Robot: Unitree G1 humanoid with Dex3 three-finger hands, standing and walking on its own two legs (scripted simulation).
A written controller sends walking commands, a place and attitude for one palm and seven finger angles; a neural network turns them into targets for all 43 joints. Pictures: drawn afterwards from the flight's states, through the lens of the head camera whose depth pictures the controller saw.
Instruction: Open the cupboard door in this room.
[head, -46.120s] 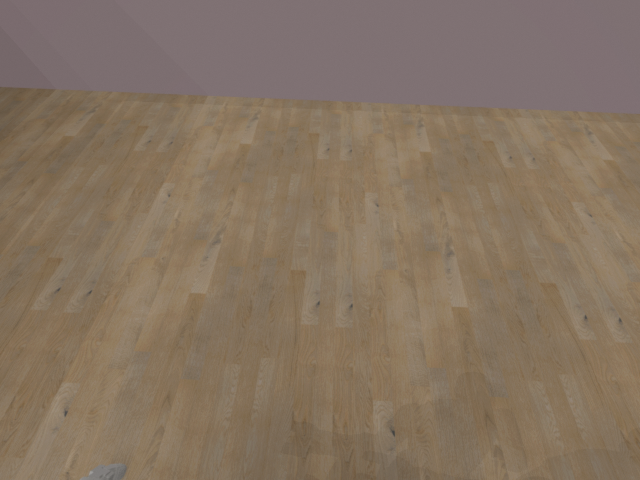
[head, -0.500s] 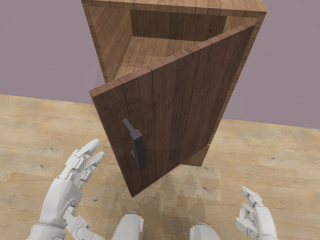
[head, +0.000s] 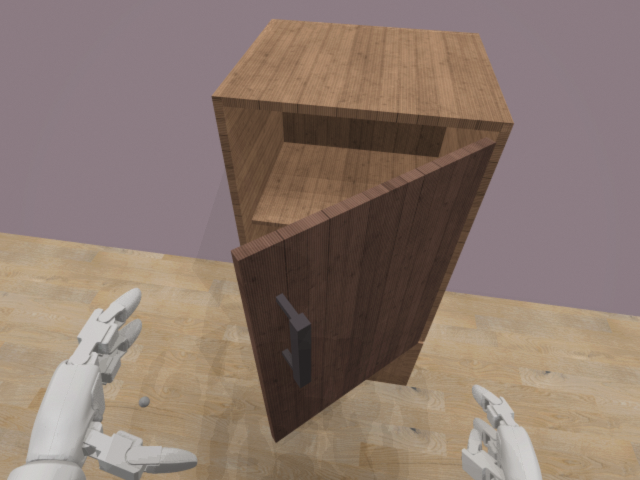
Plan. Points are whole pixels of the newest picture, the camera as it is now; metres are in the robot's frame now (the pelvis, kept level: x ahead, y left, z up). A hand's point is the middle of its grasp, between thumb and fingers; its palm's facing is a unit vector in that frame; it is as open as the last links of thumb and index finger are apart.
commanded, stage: draw the hand back to the body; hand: left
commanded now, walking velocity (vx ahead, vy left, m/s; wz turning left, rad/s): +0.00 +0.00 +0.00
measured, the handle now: (293, 342) +0.30 +0.07 +0.00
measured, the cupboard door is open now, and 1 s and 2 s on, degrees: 43 43 43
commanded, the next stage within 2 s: step back with the hand held close in 0.94 s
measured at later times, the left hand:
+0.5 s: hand (75, 304) +0.22 +0.24 +0.19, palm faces +0.42 -0.81 -0.40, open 9.8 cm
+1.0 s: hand (85, 285) +0.23 +0.23 +0.21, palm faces +0.44 -0.80 -0.40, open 7.5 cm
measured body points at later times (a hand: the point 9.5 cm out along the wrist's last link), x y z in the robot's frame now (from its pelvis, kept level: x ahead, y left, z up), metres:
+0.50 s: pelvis +0.03 -0.01 +0.05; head +0.01 -0.02 +0.50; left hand +0.19 +0.28 +0.21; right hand +0.22 -0.22 -0.03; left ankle +0.03 +0.12 -0.69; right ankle -0.01 -0.16 -0.69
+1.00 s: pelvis +0.03 -0.03 +0.05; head +0.02 -0.05 +0.50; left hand +0.20 +0.27 +0.23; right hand +0.22 -0.25 -0.03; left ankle +0.03 +0.12 -0.69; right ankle -0.01 -0.16 -0.69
